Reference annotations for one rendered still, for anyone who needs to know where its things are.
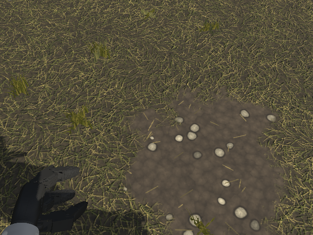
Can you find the left robot forearm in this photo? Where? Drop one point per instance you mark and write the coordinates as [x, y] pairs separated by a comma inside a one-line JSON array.
[[21, 228]]

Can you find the left robot hand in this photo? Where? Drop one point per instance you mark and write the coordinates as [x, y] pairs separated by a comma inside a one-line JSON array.
[[35, 198]]

